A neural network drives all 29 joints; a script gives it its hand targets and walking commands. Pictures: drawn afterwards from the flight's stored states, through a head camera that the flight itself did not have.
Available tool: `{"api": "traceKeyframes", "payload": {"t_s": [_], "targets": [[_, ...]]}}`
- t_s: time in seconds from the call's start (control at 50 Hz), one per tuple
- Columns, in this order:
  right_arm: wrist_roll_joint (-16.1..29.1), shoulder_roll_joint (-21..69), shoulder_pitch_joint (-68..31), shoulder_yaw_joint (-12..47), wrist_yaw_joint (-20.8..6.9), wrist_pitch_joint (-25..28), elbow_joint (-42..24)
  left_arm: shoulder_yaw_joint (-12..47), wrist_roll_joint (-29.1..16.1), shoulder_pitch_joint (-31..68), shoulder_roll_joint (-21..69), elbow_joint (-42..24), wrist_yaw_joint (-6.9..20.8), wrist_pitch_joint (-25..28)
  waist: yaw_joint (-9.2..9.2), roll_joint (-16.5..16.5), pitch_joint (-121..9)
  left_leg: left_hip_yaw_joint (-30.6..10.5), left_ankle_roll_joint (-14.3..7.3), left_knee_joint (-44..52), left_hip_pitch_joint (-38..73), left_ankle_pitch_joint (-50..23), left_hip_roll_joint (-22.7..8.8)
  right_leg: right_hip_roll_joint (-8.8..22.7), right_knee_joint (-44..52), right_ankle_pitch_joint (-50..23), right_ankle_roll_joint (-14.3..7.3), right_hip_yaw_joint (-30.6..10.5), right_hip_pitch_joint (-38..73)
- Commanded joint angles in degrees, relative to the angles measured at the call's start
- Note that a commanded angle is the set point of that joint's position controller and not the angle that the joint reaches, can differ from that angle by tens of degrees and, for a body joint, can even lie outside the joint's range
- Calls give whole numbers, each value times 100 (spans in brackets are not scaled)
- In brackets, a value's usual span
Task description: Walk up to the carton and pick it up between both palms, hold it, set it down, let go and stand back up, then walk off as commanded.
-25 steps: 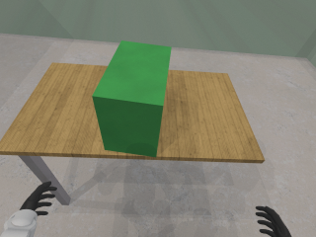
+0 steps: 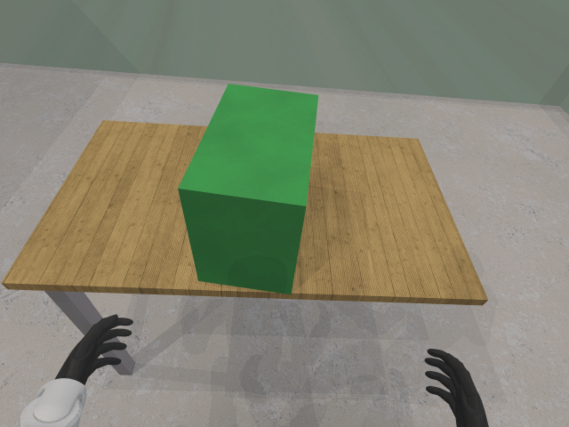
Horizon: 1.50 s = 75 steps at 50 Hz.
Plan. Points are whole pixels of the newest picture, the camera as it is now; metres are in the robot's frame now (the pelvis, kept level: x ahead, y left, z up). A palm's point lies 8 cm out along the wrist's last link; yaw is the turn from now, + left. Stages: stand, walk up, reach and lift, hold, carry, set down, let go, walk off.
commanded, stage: reach and lift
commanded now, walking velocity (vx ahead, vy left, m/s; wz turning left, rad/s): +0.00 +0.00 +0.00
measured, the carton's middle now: (259, 187) +0.56 +0.07 -0.01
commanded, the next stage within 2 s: none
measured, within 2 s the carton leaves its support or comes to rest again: neither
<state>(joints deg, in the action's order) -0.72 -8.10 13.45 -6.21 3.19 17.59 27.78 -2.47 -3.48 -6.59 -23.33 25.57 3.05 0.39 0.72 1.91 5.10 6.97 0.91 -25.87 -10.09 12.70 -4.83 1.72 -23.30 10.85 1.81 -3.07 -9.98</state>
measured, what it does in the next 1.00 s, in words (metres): stands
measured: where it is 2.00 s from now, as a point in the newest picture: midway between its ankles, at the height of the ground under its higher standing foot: outside the picture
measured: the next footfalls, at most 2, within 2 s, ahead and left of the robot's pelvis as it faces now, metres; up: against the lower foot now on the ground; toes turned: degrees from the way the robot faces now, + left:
none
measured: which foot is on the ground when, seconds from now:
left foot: down 0.00-1.00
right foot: down 0.00-1.00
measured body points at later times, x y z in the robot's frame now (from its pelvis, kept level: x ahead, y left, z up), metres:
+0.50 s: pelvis +0.01 +0.00 +0.00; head +0.04 +0.01 +0.45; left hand +0.24 +0.25 +0.00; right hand +0.22 -0.18 +0.00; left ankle +0.01 +0.13 -0.74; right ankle +0.03 -0.16 -0.74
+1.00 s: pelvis +0.03 +0.01 +0.00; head +0.05 +0.01 +0.45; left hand +0.30 +0.25 +0.04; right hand +0.29 -0.17 +0.04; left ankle +0.01 +0.13 -0.74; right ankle +0.03 -0.16 -0.74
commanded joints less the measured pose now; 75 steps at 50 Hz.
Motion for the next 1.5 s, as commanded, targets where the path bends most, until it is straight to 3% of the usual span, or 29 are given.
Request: {"api": "traceKeyframes", "payload": {"t_s": [0.0, 0.12, 0.38, 0.52, 0.64, 0.74, 0.84, 0.9, 0.96, 1.06, 1.24, 1.36, 1.48], "targets": [[629, -6, 306, 596, 148, 143, -1440, 64, -763, -310, -182, -1254, 55, 411, 361, -409, -905, 69, 134, 826, 1118, -939, 704, -254, 735, -93, -336, 268, 590], [775, 161, 544, 795, 247, 300, -1856, 154, -893, -581, -189, -1632, 150, 849, 411, -544, -1101, -65, 208, 637, 1222, -1647, 726, -263, 711, -640, -300, 249, 795], [982, 578, 445, 1244, 629, 224, -2741, 285, -1353, -331, -465, -1866, 380, 1384, 493, -568, -1085, -266, 142, 569, 977, -1412, 658, -256, 701, -416, -321, 265, 697], [869, 551, -293, 1134, 734, -411, -3259, 296, -1639, 497, -632, -2102, 319, 1033, 512, -657, -1063, -231, 86, 830, 501, -398, 593, -217, 678, 363, -426, 194, 697], [855, 546, -772, 1126, 776, -1017, -3569, 300, -1792, 1097, -739, -2222, 213, 667, 439, -518, -1201, -239, 1, 885, 172, 64, 507, -187, 579, 452, -418, 148, 750], [1013, 415, -1028, 1092, 852, -1418, -3537, 115, -1623, 1207, -638, -2207, 240, 183, 401, -536, -1233, -213, 79, 779, 383, -723, 485, -222, 571, -301, -349, 180, 931], [1224, 217, -935, 1168, 941, -1558, -3773, -344, -1316, 1049, -552, -2659, 310, -325, 515, -611, -1567, -200, 213, 550, 915, -2180, 523, -313, 529, -1537, -253, 206, 1332], [1249, 167, -1183, 1135, 952, -1630, -3938, -378, -1263, 1330, -462, -2937, 322, -514, 479, -635, -1625, -223, 255, 523, 1036, -2325, 517, -349, 545, -1567, -242, 233, 1281], [1172, 121, -1594, 987, 972, -1786, -3976, -294, -1330, 1827, -478, -2975, 320, -648, 316, -627, -1576, -226, 243, 564, 911, -2022, 507, -343, 561, -1385, -253, 262, 1169], [1179, 64, -2050, 917, 1010, -2044, -3790, -490, -1209, 2378, -573, -2597, 317, -957, 322, -513, -1607, -194, 170, 657, 782, -1600, 478, -329, 555, -1234, -247, 285, 1235], [1057, -86, -3666, 413, 1100, -2732, -2451, -573, -986, 4079, -578, -659, 376, -1589, 37, -356, -1354, -198, -41, 951, 142, -239, 475, -287, 637, -388, -290, 376, 1138], [1211, -196, -4222, 218, 1178, -2963, -1484, -629, -781, 4761, -517, -508, 369, -1748, -46, -595, -1452, -217, 98, 914, 244, -763, 483, -333, 626, -860, -302, 419, 1304], [1388, -308, -4940, 257, 1226, -2833, -1530, -723, -747, 5224, -557, -407, 340, -1871, 2, -578, -1895, -245, 178, 692, 474, -1525, 516, -411, 584, -1458, -261, 463, 1368]]}}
